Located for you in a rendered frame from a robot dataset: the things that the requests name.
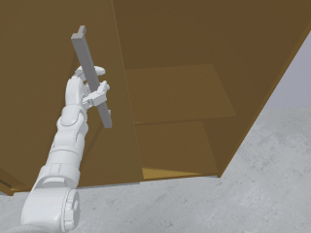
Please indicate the robot left upper arm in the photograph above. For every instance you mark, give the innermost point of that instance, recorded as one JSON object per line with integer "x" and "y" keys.
{"x": 50, "y": 210}

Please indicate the handle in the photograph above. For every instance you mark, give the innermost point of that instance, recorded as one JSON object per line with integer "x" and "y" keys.
{"x": 84, "y": 56}

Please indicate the left robot hand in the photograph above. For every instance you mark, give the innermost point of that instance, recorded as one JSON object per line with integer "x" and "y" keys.
{"x": 78, "y": 93}

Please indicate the wardrobe door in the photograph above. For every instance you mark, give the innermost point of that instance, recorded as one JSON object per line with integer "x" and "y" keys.
{"x": 37, "y": 59}
{"x": 9, "y": 179}

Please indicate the robot left forearm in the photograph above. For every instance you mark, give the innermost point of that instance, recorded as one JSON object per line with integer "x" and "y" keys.
{"x": 64, "y": 159}

